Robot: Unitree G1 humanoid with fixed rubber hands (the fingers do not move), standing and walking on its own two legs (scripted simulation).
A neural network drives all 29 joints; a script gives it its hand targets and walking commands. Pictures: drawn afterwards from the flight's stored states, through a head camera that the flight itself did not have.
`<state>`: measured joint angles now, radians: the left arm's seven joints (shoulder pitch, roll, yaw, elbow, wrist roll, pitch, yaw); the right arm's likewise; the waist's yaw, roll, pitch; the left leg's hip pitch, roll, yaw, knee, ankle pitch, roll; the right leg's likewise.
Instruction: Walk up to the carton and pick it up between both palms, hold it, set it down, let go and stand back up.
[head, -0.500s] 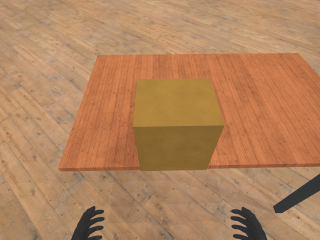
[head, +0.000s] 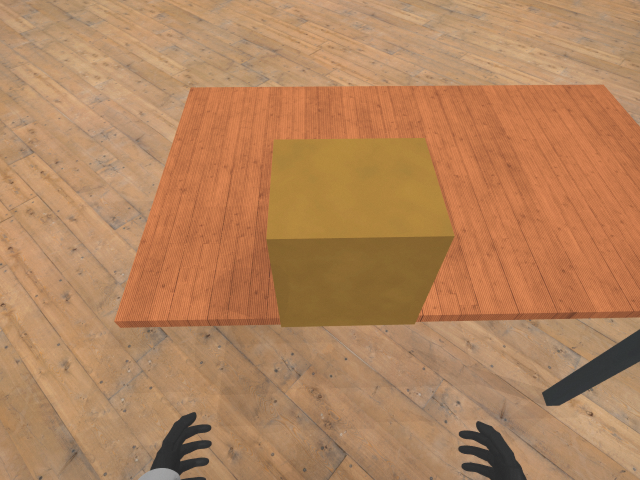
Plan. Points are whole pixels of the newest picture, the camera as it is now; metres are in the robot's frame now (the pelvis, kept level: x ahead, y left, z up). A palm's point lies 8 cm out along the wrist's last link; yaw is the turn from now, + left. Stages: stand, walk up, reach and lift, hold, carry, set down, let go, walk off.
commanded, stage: set down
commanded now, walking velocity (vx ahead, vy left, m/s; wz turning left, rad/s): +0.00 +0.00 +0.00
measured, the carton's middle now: (348, 238) +0.44 -0.02 +0.02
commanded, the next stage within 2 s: let go in 0.90 s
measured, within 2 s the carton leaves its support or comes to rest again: neither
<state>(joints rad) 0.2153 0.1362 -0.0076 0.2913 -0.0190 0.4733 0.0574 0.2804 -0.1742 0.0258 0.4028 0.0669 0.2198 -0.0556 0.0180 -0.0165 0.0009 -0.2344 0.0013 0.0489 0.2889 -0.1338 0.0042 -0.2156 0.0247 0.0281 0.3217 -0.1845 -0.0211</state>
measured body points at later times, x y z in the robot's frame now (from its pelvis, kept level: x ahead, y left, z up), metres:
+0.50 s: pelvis -0.02 -0.01 -0.01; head +0.04 +0.00 +0.44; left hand +0.14 +0.22 -0.13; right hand +0.13 -0.22 -0.14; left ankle +0.00 +0.11 -0.75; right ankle -0.02 -0.11 -0.75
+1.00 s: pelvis -0.03 -0.01 -0.02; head +0.05 +0.01 +0.43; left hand +0.12 +0.23 -0.15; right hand +0.13 -0.21 -0.17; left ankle +0.00 +0.11 -0.75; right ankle -0.02 -0.11 -0.75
